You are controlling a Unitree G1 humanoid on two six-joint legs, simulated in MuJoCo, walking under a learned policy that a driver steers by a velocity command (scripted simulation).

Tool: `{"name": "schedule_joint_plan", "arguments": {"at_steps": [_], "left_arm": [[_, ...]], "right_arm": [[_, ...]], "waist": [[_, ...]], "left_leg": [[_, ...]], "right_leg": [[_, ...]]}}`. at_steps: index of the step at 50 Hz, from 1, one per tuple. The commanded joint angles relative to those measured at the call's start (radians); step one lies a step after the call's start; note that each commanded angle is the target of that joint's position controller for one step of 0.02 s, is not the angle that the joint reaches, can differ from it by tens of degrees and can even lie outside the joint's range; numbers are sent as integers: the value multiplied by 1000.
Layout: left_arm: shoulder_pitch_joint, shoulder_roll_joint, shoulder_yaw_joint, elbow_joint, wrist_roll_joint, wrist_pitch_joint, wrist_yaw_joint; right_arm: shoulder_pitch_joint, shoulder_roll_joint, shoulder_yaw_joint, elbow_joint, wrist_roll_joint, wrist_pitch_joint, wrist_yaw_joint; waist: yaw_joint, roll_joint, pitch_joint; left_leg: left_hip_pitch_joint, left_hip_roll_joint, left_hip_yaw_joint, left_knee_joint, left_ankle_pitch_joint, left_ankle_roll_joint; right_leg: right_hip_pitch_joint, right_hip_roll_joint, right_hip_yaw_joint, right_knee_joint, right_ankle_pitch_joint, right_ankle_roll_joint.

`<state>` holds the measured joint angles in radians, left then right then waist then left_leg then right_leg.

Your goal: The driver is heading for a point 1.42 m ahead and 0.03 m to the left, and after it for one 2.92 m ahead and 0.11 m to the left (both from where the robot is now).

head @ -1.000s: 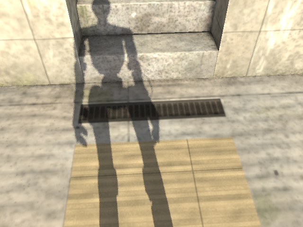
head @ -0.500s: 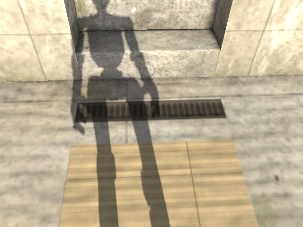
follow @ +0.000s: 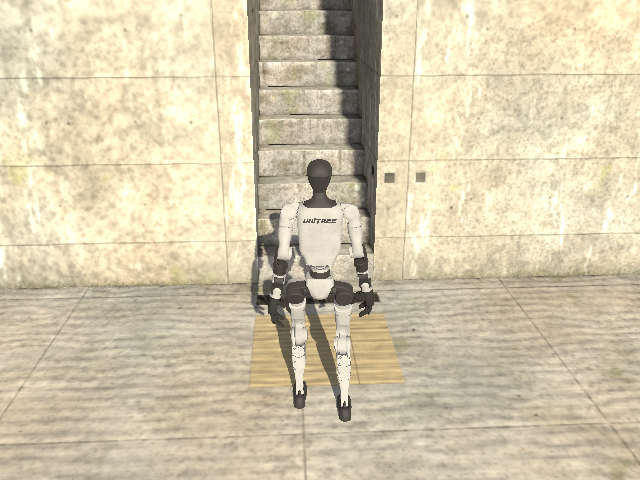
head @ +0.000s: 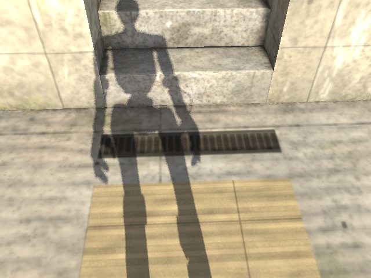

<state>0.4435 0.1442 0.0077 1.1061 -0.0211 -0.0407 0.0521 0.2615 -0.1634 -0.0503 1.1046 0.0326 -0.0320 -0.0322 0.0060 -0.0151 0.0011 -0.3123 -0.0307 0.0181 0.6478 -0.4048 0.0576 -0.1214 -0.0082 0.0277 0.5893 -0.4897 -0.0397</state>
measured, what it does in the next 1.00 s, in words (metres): walks ahead: right foot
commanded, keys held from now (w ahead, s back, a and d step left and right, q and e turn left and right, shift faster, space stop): w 1.00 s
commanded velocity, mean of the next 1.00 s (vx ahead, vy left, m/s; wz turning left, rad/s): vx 0.44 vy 0.00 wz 0.00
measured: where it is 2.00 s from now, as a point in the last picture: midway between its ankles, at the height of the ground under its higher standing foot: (189, 175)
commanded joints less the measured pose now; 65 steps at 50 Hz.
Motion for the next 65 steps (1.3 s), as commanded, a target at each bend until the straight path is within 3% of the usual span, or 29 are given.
{"name": "schedule_joint_plan", "arguments": {"at_steps": [1, 4, 5, 7, 8, 9, 10, 11, 12, 14, 18, 23, 29, 31, 33, 34, 35, 36, 37, 38, 39, 43, 51, 57, 61, 62, 63, 64, 65], "left_arm": [[106, 93, 19, -23, -9, -39, -6], [168, 188, 46, -19, -19, -60, -21], [152, 185, 47, -27, -19, -63, -25], [108, 174, 46, -46, -10, -57, -32], [17, 177, 43, -80, -4, -52, -37], [-64, 167, 38, -119, -1, -56, -39], [-69, 108, 24, -157, -6, -73, -35], [-67, 90, 18, -172, -16, -95, -39], [-87, 113, 25, -182, -31, -102, -48], [-101, 119, 37, -179, -26, -96, -53], [-137, 105, 58, -189, -9, -58, -59], [-418, 87, 38, -299, -1, -60, -63], [-541, 134, 39, -356, -10, -74, -95], [-465, 177, 59, -346, -10, -78, -98], [-154, 259, 102, -257, -12, -73, -87], [22, 353, 121, -220, 4, -65, -73], [40, 358, 113, -207, 32, -71, -90], [-27, 259, 89, -208, 21, -77, -94], [-132, 216, 75, -225, 10, -81, -94], [-228, 196, 63, -244, 12, -85, -98], [-271, 177, 58, -247, 20, -89, -103], [-228, 175, 53, -196, 25, -94, -98], [-80, 229, 60, -158, 16, -71, -52], [7, 243, 67, -117, 7, -49, -47], [-40, 273, 80, -122, 3, -34, -42], [-66, 268, 77, -128, 5, -28, -42], [-74, 238, 64, -144, 14, -28, -43], [21, 140, 34, -165, 26, -43, -51], [46, 112, 22, -149, 6, -71, -58]], "right_arm": [[-11, -75, -11, -50, 6, -50, 13], [-126, -37, 5, -115, 12, -89, 32], [-139, -48, 6, -126, 9, -101, 37], [-69, -69, 0, -116, 13, -115, 47], [74, -85, -13, -70, 18, -113, 50], [268, -154, -45, -8, 9, -106, 51], [443, -277, -78, 18, 2, -98, 52], [398, -190, -41, 6, -24, -101, 55], [280, -134, -18, -25, -26, -106, 53], [154, -104, 6, -66, -27, -96, 59], [206, -100, 24, -49, -31, -71, 43], [210, -167, 19, -74, -38, -65, 17], [250, -193, 0, -64, -15, -61, 14], [226, -218, -9, -73, -25, -53, 15], [185, -213, -4, -91, -38, -40, 20], [204, -164, 16, -121, -55, -44, 24], [354, -6, 54, -106, -22, -70, 39], [249, -133, 27, -119, 6, -96, 42], [140, -188, 12, -158, 22, -107, 41], [92, -192, 9, -169, 13, -107, 30], [85, -182, -1, -168, -2, -97, 22], [115, -137, -9, -171, -10, -51, 15], [-187, -135, -16, -266, -24, -60, 22], [-345, -127, -1, -325, -10, -75, 57], [-258, -179, -18, -323, -7, -88, 73], [-129, -213, -38, -284, -9, -89, 69], [61, -272, -63, -230, -14, -88, 60], [206, -380, -88, -205, -39, -83, 53], [222, -334, -72, -195, -35, -80, 59]], "waist": [[10, -39, 195], [42, -198, 231], [35, -187, 244], [-18, -154, 203], [-102, -132, 150], [-186, -16, 76], [-226, 277, -11], [-165, 275, -29], [-107, 162, 59], [-43, 32, 96], [-17, 70, 103], [-60, 77, 158], [-53, 86, 162], [5, 122, 75], [161, 136, -116], [187, -41, -275], [88, -299, -432], [107, -180, -309], [82, -120, -153], [40, -4, -94], [5, 11, -56], [-47, -40, 2], [34, -31, 62], [80, -38, 102], [3, -77, 38], [-68, -73, -39], [-143, -39, -166], [-125, 181, -328], [-114, 299, -422]], "left_leg": [[-54, 52, -94, -101, -233, 55], [-278, 1, 41, 109, 1, 34], [-319, 22, 31, 116, 10, 45], [-217, 22, 43, 14, -1, 62], [51, -6, 46, -106, 38, 82], [317, 53, -110, -203, 87, 118], [548, 281, -535, -374, 60, 238], [544, 409, -781, -463, 134, 274], [459, 415, -666, -445, 188, 246], [354, 321, -382, -468, 309, 182], [285, 216, -156, -505, 492, 127], [207, 205, -99, -562, 485, 131], [380, 279, -79, -509, 556, 116], [429, 283, -61, -378, 868, 94], [305, 212, -11, 8, 1024, 48], [50, 123, 26, 378, 607, 18], [-269, -53, -106, 674, -146, -16], [-366, 5, -186, 774, -127, 14], [-407, 58, -142, 762, -28, 29], [-345, 117, -121, 710, 74, 26], [-290, 150, -112, 653, 125, 22], [-239, 195, -93, 524, 179, -1], [-415, 173, -53, 91, 515, -47], [-425, 133, -26, -87, 456, -31], [-228, 76, 11, -147, 330, 24], [-50, 37, 43, -164, 336, 48], [235, 85, -11, -136, 360, 90], [637, 351, -414, -153, 300, 223], [746, 450, -769, -332, 187, 302]], "right_leg": [[-237, -81, 131, -209, -245, -116], [-38, -275, 429, -381, -173, -215], [2, -311, 455, -358, -8, -223], [16, -281, 352, -274, 227, -180], [-114, -210, 242, -194, 364, -132], [-267, -98, 110, 54, 552, -70], [-511, 56, -54, 494, 406, 15], [-636, 62, 75, 708, 22, -12], [-696, -2, 110, 796, 58, -46], [-667, -84, 69, 719, 209, -62], [-619, -117, -17, 572, 321, -19], [-593, -90, -59, 179, 510, 22], [-544, -55, -53, -33, 507, -31], [-395, -4, -83, -42, 447, -65], [22, 27, -88, -38, 432, -122], [336, -207, 202, -38, 378, -187], [574, -406, 723, -236, 142, -340], [466, -359, 722, -319, 78, -276], [297, -332, 542, -335, 154, -228], [130, -299, 410, -361, 289, -206], [12, -257, 311, -386, 370, -192], [-127, -195, 156, -475, 423, -204], [10, -179, 70, -503, 466, -169], [171, -230, 52, -437, 493, -162], [217, -253, 44, -297, 775, -127], [189, -211, 7, -146, 934, -105], [51, -154, -35, 94, 886, -71], [-328, -15, -79, 497, 476, -6], [-538, 75, 47, 705, -67, 6]]}}
Keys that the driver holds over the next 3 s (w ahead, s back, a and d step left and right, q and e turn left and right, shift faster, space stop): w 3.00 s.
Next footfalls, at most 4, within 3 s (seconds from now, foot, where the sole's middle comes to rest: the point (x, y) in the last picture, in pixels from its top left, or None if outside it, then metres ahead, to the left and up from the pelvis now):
0.66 right None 0.46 -0.12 -0.76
1.26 left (165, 219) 0.77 0.11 -0.76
1.80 right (214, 166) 1.04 -0.10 -0.76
2.28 left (173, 133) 1.24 0.09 -0.76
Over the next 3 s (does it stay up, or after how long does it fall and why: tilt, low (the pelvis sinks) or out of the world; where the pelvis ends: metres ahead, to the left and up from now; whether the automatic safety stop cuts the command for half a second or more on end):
stays up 1.32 0.01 0.02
